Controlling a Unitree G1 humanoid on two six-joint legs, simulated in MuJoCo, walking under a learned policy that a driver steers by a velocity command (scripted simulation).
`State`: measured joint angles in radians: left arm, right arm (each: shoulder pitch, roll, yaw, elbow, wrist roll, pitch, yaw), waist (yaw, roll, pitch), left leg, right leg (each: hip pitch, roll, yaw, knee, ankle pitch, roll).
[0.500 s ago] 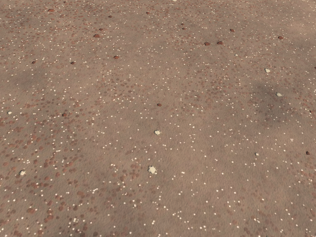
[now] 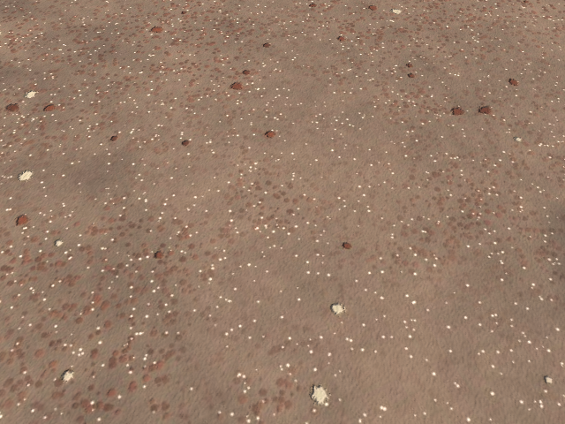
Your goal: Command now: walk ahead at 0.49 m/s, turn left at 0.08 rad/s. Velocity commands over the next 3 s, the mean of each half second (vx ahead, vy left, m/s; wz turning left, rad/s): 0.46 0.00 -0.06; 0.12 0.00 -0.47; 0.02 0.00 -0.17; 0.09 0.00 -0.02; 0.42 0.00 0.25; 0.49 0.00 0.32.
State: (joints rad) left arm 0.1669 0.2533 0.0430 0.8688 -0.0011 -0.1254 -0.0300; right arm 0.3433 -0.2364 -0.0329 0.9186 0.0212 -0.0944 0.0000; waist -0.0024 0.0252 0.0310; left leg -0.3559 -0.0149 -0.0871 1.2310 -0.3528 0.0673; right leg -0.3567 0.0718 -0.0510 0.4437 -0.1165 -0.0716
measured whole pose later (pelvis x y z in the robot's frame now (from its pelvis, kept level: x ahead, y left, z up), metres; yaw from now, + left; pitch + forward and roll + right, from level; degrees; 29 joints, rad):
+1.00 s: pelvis +0.37 +0.03 +0.00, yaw -21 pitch +3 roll +1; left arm 0.13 0.28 0.08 0.67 0.01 0.02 -0.01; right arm 0.11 -0.31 -0.08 0.83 0.00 -0.01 -0.02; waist 0.00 0.03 0.06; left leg -0.44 0.06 0.09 1.05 -0.54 -0.04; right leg -0.39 0.01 -0.03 0.55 -0.22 -0.06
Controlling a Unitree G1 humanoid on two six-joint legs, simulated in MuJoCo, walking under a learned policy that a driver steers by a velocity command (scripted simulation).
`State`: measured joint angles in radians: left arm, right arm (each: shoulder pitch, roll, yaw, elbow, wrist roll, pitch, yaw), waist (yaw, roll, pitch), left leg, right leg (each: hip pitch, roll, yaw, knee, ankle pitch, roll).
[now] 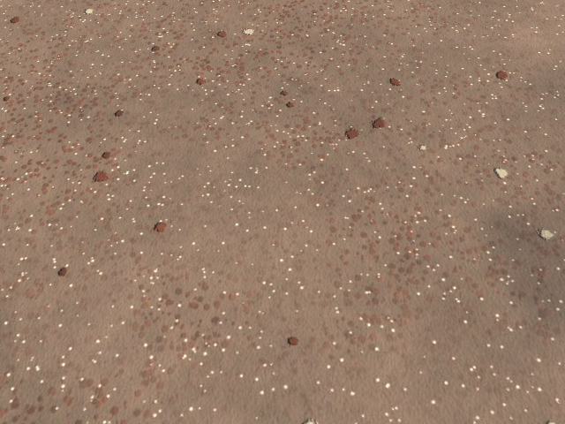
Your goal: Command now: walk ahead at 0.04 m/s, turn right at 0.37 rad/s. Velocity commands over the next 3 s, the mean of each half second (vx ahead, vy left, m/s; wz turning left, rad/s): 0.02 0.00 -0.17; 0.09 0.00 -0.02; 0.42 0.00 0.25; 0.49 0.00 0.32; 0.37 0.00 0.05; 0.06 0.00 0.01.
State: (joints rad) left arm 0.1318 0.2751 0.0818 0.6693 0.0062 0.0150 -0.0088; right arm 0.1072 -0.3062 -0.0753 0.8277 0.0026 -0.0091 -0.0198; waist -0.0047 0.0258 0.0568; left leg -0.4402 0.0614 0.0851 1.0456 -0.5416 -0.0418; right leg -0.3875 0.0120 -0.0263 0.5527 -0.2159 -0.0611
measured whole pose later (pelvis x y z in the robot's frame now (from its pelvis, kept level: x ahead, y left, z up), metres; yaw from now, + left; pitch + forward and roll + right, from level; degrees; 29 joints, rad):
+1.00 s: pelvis +0.07 +0.01 +0.00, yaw -4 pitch -1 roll +0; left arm 0.23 0.23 0.07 0.98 -0.03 -0.07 0.00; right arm 0.31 -0.26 -0.06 1.02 0.03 -0.05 -0.02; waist -0.01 0.03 0.00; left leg -0.13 0.03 0.00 0.50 -0.37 0.00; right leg -0.27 0.00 -0.04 0.59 -0.36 -0.07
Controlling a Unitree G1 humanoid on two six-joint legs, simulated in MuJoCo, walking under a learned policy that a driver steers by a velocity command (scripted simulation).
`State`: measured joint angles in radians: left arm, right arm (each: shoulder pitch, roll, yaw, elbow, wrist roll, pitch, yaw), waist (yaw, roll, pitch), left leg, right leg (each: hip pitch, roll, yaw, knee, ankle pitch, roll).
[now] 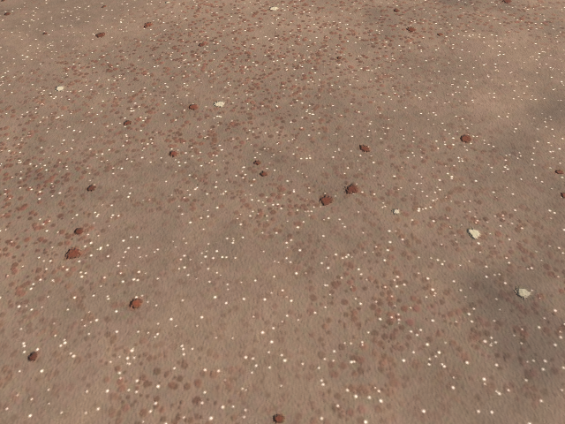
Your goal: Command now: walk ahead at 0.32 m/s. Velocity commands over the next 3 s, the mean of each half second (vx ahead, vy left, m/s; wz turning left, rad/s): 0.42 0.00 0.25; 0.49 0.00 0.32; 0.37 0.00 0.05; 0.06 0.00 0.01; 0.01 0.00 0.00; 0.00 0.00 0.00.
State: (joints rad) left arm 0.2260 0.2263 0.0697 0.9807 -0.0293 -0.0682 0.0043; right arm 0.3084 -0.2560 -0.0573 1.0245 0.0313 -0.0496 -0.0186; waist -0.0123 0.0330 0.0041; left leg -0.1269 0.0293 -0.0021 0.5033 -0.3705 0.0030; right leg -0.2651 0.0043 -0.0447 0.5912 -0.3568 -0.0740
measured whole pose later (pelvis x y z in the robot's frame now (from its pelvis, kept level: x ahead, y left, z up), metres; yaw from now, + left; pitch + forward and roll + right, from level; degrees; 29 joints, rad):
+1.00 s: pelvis +0.52 +0.08 +0.00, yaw +19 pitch +3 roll +1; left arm 0.04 0.25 0.03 0.77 0.00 -0.12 -0.02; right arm 0.37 -0.27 -0.06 0.89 0.01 -0.06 0.00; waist -0.09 -0.03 0.01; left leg 0.00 -0.10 -0.10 0.33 -0.37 0.07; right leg -0.55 -0.04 0.01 0.49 0.01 -0.03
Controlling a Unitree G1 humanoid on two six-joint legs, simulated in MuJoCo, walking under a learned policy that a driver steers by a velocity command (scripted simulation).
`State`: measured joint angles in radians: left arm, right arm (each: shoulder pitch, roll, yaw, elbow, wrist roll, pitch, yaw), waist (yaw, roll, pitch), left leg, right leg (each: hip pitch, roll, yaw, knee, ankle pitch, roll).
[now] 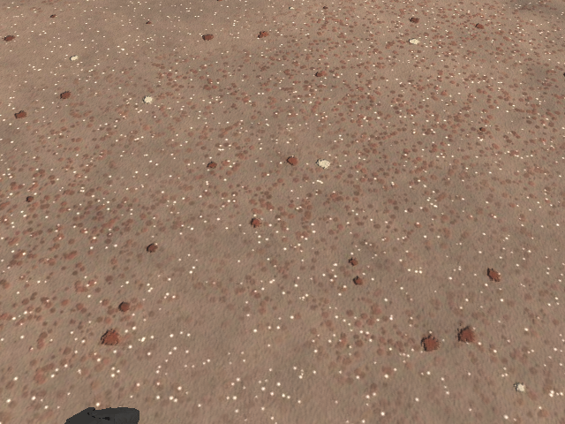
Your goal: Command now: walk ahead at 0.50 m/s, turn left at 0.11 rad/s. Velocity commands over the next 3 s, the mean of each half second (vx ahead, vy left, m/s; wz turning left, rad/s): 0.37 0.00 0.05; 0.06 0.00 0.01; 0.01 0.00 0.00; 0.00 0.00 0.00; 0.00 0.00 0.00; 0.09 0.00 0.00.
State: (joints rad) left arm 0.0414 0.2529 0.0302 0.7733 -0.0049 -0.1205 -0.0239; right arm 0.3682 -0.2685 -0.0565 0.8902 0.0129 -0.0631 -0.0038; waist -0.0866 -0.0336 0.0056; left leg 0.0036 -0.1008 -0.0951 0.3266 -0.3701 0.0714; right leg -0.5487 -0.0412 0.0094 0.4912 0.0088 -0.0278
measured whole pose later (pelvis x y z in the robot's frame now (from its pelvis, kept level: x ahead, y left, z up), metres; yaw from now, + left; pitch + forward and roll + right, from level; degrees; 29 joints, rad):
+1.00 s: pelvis +0.34 -0.02 +0.00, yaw +0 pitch +0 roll +0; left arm 0.27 0.22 0.03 1.00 0.01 -0.02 0.03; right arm 0.17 -0.22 -0.04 0.94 -0.01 -0.01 -0.02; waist 0.00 0.01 0.01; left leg -0.32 -0.01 0.01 0.50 -0.18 0.01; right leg -0.21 -0.03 0.00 0.54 -0.32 0.02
